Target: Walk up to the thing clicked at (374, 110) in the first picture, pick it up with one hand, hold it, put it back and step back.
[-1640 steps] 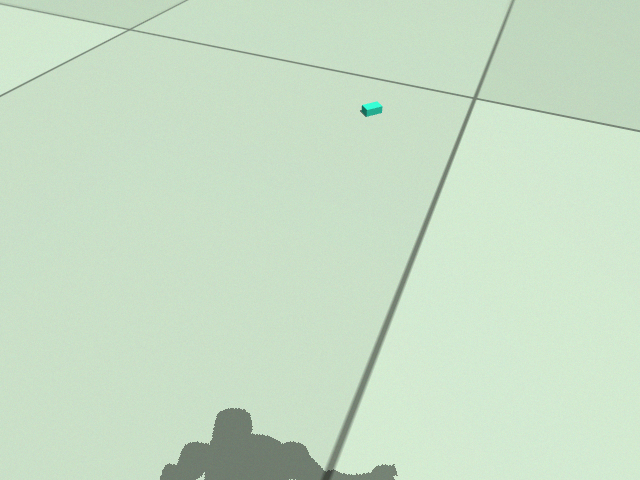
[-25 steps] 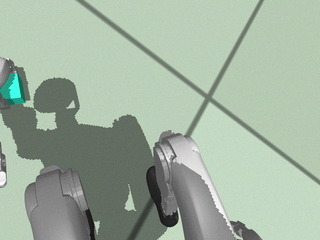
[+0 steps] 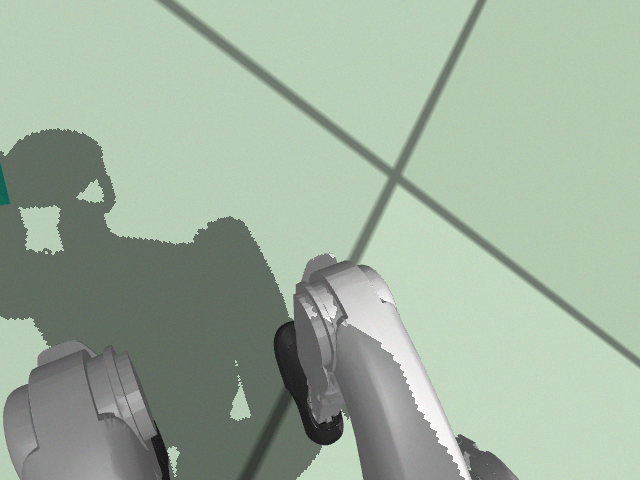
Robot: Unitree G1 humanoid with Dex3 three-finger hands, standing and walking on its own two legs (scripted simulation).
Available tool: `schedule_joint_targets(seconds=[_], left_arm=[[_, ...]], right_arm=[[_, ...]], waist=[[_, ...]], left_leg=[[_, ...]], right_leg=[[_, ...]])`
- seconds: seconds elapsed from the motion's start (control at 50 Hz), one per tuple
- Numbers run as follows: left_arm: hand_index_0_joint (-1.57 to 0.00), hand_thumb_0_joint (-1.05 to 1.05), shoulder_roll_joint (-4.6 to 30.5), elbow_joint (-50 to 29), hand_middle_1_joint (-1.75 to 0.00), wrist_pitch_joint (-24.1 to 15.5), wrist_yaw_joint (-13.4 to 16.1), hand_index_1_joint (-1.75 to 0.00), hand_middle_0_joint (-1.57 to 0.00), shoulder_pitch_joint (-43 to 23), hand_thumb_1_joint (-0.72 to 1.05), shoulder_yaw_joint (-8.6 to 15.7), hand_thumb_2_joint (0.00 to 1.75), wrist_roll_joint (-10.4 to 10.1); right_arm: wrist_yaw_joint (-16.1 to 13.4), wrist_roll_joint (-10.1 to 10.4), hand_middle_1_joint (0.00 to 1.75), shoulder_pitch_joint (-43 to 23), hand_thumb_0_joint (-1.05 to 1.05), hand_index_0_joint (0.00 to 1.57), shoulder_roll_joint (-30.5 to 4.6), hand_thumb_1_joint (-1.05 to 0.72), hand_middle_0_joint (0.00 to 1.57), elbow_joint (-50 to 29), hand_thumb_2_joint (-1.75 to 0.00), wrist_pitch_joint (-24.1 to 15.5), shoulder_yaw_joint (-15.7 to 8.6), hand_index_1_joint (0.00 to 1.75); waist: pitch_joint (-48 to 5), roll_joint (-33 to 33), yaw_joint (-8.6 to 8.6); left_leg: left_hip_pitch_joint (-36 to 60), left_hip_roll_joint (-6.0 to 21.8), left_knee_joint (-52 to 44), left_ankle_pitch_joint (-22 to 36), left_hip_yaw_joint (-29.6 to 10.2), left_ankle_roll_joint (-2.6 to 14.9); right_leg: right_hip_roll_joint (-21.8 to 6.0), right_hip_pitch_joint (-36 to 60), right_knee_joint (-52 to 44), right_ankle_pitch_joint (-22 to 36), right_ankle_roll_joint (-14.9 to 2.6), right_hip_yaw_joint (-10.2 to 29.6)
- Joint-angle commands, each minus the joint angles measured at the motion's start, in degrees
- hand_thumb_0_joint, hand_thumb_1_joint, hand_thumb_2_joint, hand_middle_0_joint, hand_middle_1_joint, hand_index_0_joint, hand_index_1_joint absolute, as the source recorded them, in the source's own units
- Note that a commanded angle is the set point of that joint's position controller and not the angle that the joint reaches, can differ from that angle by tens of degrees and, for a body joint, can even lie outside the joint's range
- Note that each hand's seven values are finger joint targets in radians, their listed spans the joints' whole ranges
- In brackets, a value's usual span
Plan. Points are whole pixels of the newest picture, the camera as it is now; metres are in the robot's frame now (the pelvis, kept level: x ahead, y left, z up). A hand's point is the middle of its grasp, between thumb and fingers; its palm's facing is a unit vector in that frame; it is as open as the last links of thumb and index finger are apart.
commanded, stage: rest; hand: left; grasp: from above
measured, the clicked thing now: out of the picture +0.52 +0.28 -0.24
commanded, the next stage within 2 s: open in 1.16 s
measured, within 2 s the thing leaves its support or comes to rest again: rests again in 1.06 s
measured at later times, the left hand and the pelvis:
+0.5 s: hand out of the picture +0.50 +0.26 -0.24, palm faces -0.47 -0.07 -0.88, open 8.9 cm; pelvis +0.00 +0.00 +0.00, yaw -2 degrees
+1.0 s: hand out of the picture +0.50 +0.26 -0.25, palm faces -0.48 -0.08 -0.88, open 8.9 cm; pelvis +0.00 +0.01 +0.00, yaw -3 degrees
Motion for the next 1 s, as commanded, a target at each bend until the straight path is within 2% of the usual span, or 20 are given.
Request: schedule_joint_targets(seconds=[0.0,0.14,0.18,0.22,0.26,0.3,0.36,0.42,0.52,0.56,0.62,0.66,0.68,0.7,0.72,0.74,0.92,0.94,0.96,0.98], left_arm=[[-1.06,0.0,11.14,-7.87,-0.48,0.57,2.01,-0.44,-1.02,-19.51,0.72,1.13,0.46,-1.28],[-1.09,0.0,11.85,-6.79,-0.46,0.15,1.83,-0.42,-1.06,-18.9,0.76,1.12,0.46,-0.69],[-1.08,0.0,13.8,-8.76,-0.46,-0.26,2.32,-0.43,-1.06,-18.94,0.74,1.62,0.49,-0.35],[-1.09,0.0,12.24,-5.53,-0.46,-0.3,2.62,-0.43,-1.06,-18.49,0.75,1.09,0.47,-0.39],[-1.08,0.0,13.27,-5.58,-0.45,-0.67,3.31,-0.42,-1.05,-18.9,0.74,1.42,0.47,-0.15],[-1.06,0.0,15.64,-8.96,-0.44,-1.1,4.21,-0.41,-1.03,-19.47,0.7,2.18,0.46,0.03],[-1.06,0.0,12.68,-4.84,-0.45,-1.01,4.92,-0.41,-1.02,-19.31,0.72,0.73,0.44,-0.07],[-1.06,0.0,15.61,-4.7,-0.44,-0.64,5.53,-0.4,-1.03,-18.82,0.72,1.65,0.43,0.07],[-1.06,0.0,15.39,-4.41,-0.46,-0.09,6.7,-0.42,-1.02,-18.72,0.72,1.31,0.44,-0.12],[-1.08,0.0,12.57,-2.12,-0.47,0.06,6.06,-0.43,-1.05,-19.08,0.75,-0.16,0.45,-0.72],[-1.06,0.0,17.81,-5.94,-0.44,0.17,6.5,-0.41,-1.03,-19.66,0.71,1.48,0.43,-0.39],[-1.08,0.0,14.2,-2.98,-0.46,0.37,6.26,-0.42,-1.04,-19.07,0.74,0.29,0.43,-0.89],[-1.06,0.0,15.15,-2.54,-0.46,0.33,6.52,-0.42,-1.03,-18.65,0.71,0.72,0.45,-0.8],[-1.08,0.0,14.46,-0.23,-0.45,0.46,6.39,-0.41,-1.04,-17.9,0.74,0.47,0.42,-0.91],[-1.07,0.0,14.97,-1.5,-0.46,0.23,6.03,-0.41,-1.03,-18.73,0.73,0.47,0.42,-1.29],[-1.05,0.0,17.12,-3.75,-0.45,-0.01,6.05,-0.42,-1.02,-19.52,0.69,1.0,0.43,-1.3],[-1.06,0.0,17.54,-2.26,-0.42,-0.51,6.76,-0.39,-1.02,-17.92,0.7,0.73,0.41,-0.85],[-1.05,0.0,17.35,-0.69,-0.44,-0.53,6.74,-0.4,-1.02,-17.46,0.7,0.97,0.42,-0.78],[-1.05,0.0,16.75,-1.67,-0.43,-0.75,6.6,-0.4,-1.01,-18.16,0.69,-0.15,0.41,-1.04],[-1.03,0.0,18.89,-3.1,-0.44,-0.86,6.9,-0.41,-1.0,-18.54,0.67,1.15,0.42,-0.73]], right_arm=[[-0.7,-0.39,0.3,13.93,0.0,0.2,-17.4,-0.89,0.2,0.48,-0.89,-0.26,-4.8,0.3],[-0.01,-1.1,0.3,13.7,0.0,0.2,-18.37,-0.9,0.2,-0.66,-0.89,-0.65,-3.65,0.3],[0.0,-0.83,0.3,13.11,0.0,0.2,-18.21,-0.9,0.2,-0.76,-0.89,-0.59,-3.56,0.3],[0.22,-1.27,0.3,13.28,0.0,0.2,-18.6,-0.9,0.2,-0.72,-0.89,-1.0,-3.04,0.3],[0.23,-1.37,0.3,12.98,0.0,0.2,-19.32,-0.9,0.2,-0.97,-0.9,-1.22,-3.03,0.3],[0.2,-1.29,0.3,12.74,0.0,0.2,-18.92,-0.9,0.2,-1.12,-0.9,-1.43,-2.77,0.3],[0.9,-1.98,0.3,12.68,0.0,0.2,-18.78,-0.9,0.2,-0.5,-0.9,-2.21,-2.16,0.3],[0.85,-1.79,0.3,12.5,0.0,0.2,-19.71,-0.9,0.2,-0.97,-0.9,-2.74,-2.11,0.3],[1.4,-1.9,0.3,11.91,0.0,0.2,-19.85,-0.9,0.2,-0.78,-0.9,-3.31,-1.69,0.3],[2.01,-2.28,0.3,11.64,0.0,0.2,-20.4,-0.9,0.2,-0.83,-0.9,-4.0,-1.47,0.3],[1.84,-1.65,0.3,11.37,0.0,0.2,-20.28,-0.9,0.2,-1.49,-0.9,-3.77,-1.19,0.3],[2.31,-2.35,0.3,12.0,0.0,0.2,-20.52,-0.9,0.2,-1.21,-0.9,-4.18,-0.81,0.3],[2.3,-2.26,0.3,11.77,0.0,0.2,-20.73,-0.9,0.2,-1.05,-0.9,-4.2,-0.84,0.3],[2.48,-2.25,0.3,11.52,0.0,0.2,-21.2,-0.9,0.2,-1.5,-0.9,-4.44,-0.74,0.3],[2.67,-2.22,0.3,11.64,0.0,0.2,-20.98,-0.9,0.2,-1.57,-0.9,-4.63,-0.45,0.3],[2.52,-1.92,0.3,11.49,0.0,0.2,-21.08,-0.9,0.2,-1.31,-0.9,-4.52,-0.42,0.3],[2.5,-2.13,0.3,10.92,0.0,0.2,-21.61,-0.9,0.2,-1.82,-0.9,-4.93,0.2,0.3],[2.67,-2.34,0.3,11.02,0.0,0.2,-22.07,-0.9,0.2,-2.27,-0.9,-5.22,0.38,0.3],[2.69,-2.19,0.3,10.58,0.0,0.2,-21.47,-0.9,0.2,-2.06,-0.9,-5.16,0.57,0.3],[2.55,-2.14,0.3,10.49,0.0,0.2,-21.83,-0.9,0.2,-2.59,-0.9,-5.08,0.47,0.3]], waist=[[-41.3,25.87,-2.51],[-39.17,27.64,-3.66],[-41.07,28.71,-2.42],[-37.19,26.7,-4.07],[-35.83,26.74,-4.31],[-39.55,28.84,-2.89],[-35.91,26.51,-5.51],[-35.82,27.64,-4.65],[-37.07,29.76,-4.31],[-32.96,28.19,-6.5],[-38.24,30.9,-3.73],[-34.8,28.2,-6.41],[-35.16,28.47,-5.99],[-32.53,27.44,-6.96],[-32.49,27.09,-7.0],[-34.52,27.51,-5.42],[-34.42,28.49,-5.98],[-32.42,27.96,-7.14],[-32.35,27.54,-6.84],[-33.73,28.13,-6.43]], left_leg=[[30.62,0.59,-13.58,16.07,6.78,2.13],[31.39,0.77,-13.17,16.88,5.94,1.6],[32.06,0.9,-13.77,16.67,5.92,1.59],[30.49,0.86,-12.51,15.71,5.96,1.84],[29.74,0.86,-12.79,14.74,5.7,1.77],[32.11,1.05,-13.61,15.64,5.57,1.68],[30.06,1.18,-12.48,13.8,5.49,2.13],[29.87,1.14,-12.71,14.14,5.43,2.07],[32.65,1.46,-13.33,15.83,4.58,1.47],[30.82,1.66,-12.43,14.51,4.26,1.59],[32.99,1.69,-13.57,16.3,4.35,1.48],[31.87,1.76,-12.49,16.24,4.21,1.64],[31.83,1.73,-12.7,16.12,4.06,1.58],[30.47,1.79,-12.15,15.06,3.88,1.7],[29.2,1.7,-12.25,14.61,4.17,1.98],[29.72,1.7,-12.64,14.69,4.03,1.9],[31.51,2.13,-12.04,16.16,3.38,1.47],[31.17,2.07,-11.76,15.98,3.28,1.44],[29.92,2.11,-11.88,14.59,3.56,1.77],[30.72,2.06,-12.51,14.83,3.39,1.7]], right_leg=[[1.41,24.45,-10.7,15.36,-5.48,-7.58],[1.52,24.25,-10.2,15.53,-5.79,-8.45],[1.82,25.27,-10.12,15.39,-5.75,-8.38],[1.79,23.77,-10.26,15.02,-5.67,-8.66],[1.83,22.83,-10.59,14.23,-5.83,-8.94],[2.06,25.17,-10.55,14.98,-5.58,-8.76],[2.25,23.8,-10.4,14.4,-5.11,-9.15],[2.07,24.37,-10.67,14.44,-5.12,-9.14],[2.21,24.02,-9.79,15.94,-5.27,-9.65],[2.29,21.81,-9.64,14.82,-5.24,-10.11],[2.5,25.43,-9.77,16.06,-5.42,-9.55],[2.43,24.35,-9.79,16.28,-5.02,-10.07],[2.44,24.53,-9.93,16.31,-5.14,-10.03],[2.39,23.63,-9.73,15.56,-5.09,-10.17],[2.64,24.91,-10.08,15.29,-4.88,-9.95],[2.64,25.44,-10.31,15.05,-5.12,-9.94],[2.83,25.28,-9.86,16.22,-5.15,-10.45],[2.57,24.57,-9.8,16.0,-5.1,-10.66],[3.0,25.52,-10.24,15.19,-5.01,-10.42],[2.88,26.12,-10.57,15.41,-4.95,-10.52]])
